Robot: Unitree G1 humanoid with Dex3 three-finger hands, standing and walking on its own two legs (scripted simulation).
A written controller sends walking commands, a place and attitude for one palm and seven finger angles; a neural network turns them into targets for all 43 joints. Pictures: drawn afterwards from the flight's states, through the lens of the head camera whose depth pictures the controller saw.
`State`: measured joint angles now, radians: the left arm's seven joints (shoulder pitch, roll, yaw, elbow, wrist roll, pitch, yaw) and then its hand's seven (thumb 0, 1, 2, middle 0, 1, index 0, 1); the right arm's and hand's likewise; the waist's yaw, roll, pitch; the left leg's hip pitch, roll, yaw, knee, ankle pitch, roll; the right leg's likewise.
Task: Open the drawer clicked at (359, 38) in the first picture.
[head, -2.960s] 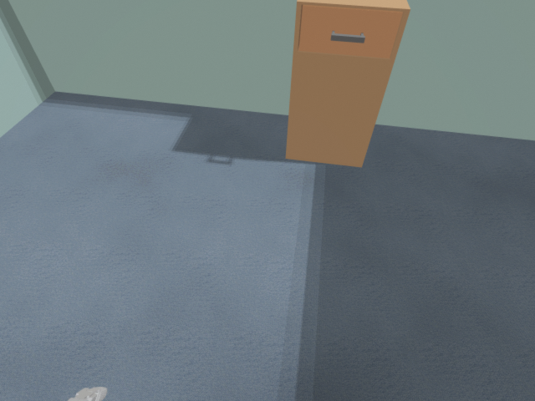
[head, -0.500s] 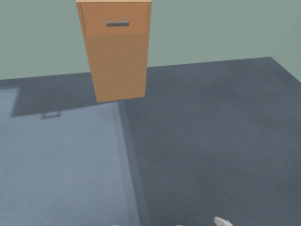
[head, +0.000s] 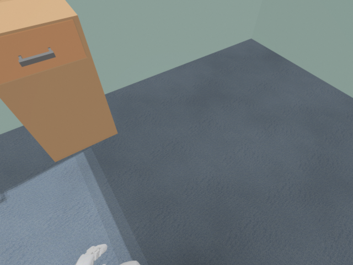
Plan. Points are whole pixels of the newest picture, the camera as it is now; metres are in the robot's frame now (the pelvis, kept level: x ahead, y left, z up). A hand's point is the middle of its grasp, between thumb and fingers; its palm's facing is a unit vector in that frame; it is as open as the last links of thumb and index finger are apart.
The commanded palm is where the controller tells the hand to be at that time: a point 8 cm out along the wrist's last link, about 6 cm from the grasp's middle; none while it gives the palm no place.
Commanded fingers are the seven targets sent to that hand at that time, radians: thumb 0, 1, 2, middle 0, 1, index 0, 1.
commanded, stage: walk to a spot facing it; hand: left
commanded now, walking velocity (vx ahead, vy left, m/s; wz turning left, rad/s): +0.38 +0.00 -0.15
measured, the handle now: (36, 56) +0.90 +0.59 -0.04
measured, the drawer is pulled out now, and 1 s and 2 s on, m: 0.00 0.00 0.00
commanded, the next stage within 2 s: turn to face it in 0.56 s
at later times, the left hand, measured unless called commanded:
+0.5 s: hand (90, 235) +0.23 +0.24 -0.17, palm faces -0.05 -0.99 -0.14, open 7.3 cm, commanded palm none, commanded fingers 0.00 0.90 0.90 -0.20 -0.30 -0.20 -0.30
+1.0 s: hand (142, 150) +0.49 +0.12 -0.15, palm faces -0.18 -0.97 -0.17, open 7.3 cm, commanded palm none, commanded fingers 0.00 0.90 0.90 -0.20 -0.30 -0.20 -0.30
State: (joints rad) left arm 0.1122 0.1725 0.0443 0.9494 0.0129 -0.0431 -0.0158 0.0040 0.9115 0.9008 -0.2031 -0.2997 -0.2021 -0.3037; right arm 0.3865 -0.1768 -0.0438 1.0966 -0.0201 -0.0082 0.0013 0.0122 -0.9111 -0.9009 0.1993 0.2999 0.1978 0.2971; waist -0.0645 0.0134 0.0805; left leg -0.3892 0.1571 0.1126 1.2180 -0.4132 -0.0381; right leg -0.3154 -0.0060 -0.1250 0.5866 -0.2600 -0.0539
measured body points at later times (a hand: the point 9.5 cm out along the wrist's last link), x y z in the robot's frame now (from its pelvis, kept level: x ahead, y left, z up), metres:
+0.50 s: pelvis +0.20 +0.06 +0.02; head +0.21 +0.09 +0.47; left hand +0.23 +0.29 -0.15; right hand +0.21 -0.18 -0.12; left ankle +0.21 +0.14 -0.73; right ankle +0.18 -0.09 -0.63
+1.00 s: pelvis +0.34 -0.01 +0.00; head +0.35 -0.02 +0.45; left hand +0.50 +0.17 -0.14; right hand +0.27 -0.21 -0.16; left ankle +0.32 +0.12 -0.66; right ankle +0.37 -0.11 -0.73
